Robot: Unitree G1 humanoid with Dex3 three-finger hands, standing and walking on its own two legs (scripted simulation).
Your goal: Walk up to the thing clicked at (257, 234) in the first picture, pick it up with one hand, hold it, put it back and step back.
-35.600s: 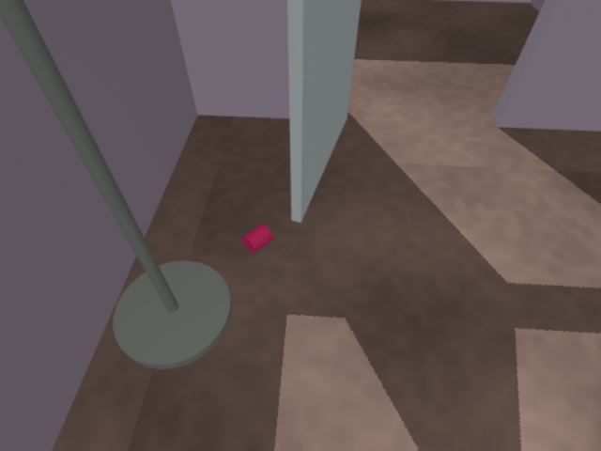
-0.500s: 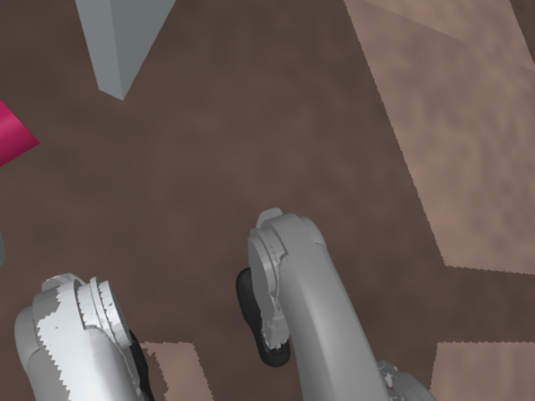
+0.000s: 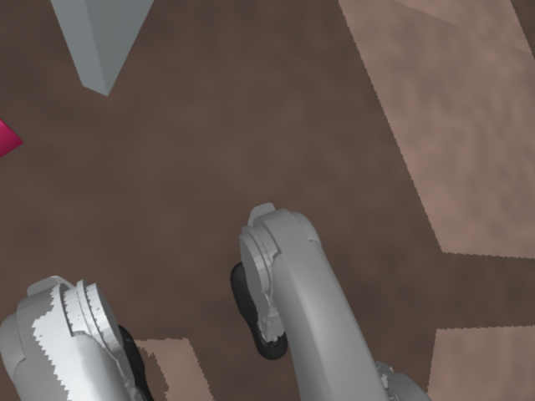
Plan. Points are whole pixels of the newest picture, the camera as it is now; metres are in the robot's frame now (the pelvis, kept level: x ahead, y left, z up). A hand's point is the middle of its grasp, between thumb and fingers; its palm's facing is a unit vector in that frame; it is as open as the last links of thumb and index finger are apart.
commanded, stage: rest palm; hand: left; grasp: from above
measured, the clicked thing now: out of the picture +0.56 +0.28 -0.28
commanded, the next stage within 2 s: close in 1.76 s
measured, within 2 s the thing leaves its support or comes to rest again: neither
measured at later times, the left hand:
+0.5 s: hand out of the picture +0.53 +0.27 -0.22, palm faces -0.43 -0.24 -0.87, open 13.9 cm
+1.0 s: hand out of the picture +0.53 +0.27 -0.23, palm faces -0.39 -0.24 -0.89, open 13.9 cm
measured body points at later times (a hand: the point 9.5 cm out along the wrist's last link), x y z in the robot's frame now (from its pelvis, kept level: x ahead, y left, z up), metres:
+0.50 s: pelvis +0.01 +0.00 +0.00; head +0.30 +0.08 +0.33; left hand +0.55 +0.28 -0.17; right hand -0.01 -0.25 -0.07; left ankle +0.07 +0.14 -0.28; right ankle +0.11 -0.13 -0.28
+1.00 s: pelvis +0.01 +0.01 +0.00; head +0.32 +0.09 +0.32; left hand +0.55 +0.28 -0.18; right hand -0.01 -0.24 -0.05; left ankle +0.07 +0.14 -0.28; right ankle +0.11 -0.13 -0.28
